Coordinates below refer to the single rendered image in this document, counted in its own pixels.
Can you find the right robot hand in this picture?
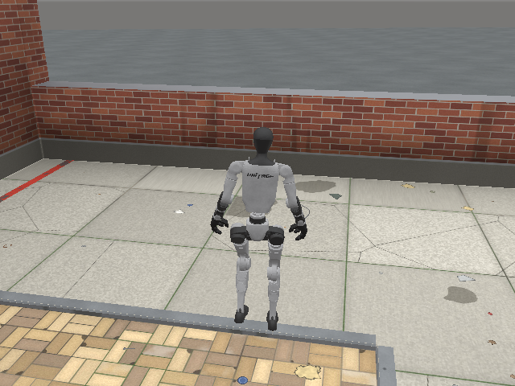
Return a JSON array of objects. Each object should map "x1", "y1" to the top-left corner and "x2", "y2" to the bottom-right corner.
[{"x1": 289, "y1": 224, "x2": 307, "y2": 240}]

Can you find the robot left upper arm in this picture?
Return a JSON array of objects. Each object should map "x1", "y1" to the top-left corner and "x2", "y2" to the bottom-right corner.
[{"x1": 220, "y1": 161, "x2": 245, "y2": 204}]

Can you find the robot right upper arm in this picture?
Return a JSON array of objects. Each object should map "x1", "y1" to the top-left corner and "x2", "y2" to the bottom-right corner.
[{"x1": 278, "y1": 163, "x2": 298, "y2": 208}]

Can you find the left robot hand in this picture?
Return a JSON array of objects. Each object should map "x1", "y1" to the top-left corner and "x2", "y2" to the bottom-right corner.
[{"x1": 210, "y1": 216, "x2": 229, "y2": 234}]

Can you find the robot left shin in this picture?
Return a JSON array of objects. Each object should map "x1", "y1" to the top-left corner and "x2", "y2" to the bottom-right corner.
[{"x1": 236, "y1": 257, "x2": 249, "y2": 313}]

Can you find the robot torso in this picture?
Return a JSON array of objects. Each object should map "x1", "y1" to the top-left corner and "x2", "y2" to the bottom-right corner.
[{"x1": 242, "y1": 160, "x2": 279, "y2": 241}]

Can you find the left robot forearm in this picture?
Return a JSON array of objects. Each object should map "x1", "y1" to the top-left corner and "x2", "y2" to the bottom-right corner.
[{"x1": 213, "y1": 191, "x2": 229, "y2": 220}]

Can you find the right robot forearm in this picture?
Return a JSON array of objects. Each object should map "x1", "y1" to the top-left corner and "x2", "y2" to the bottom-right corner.
[{"x1": 290, "y1": 196, "x2": 306, "y2": 226}]

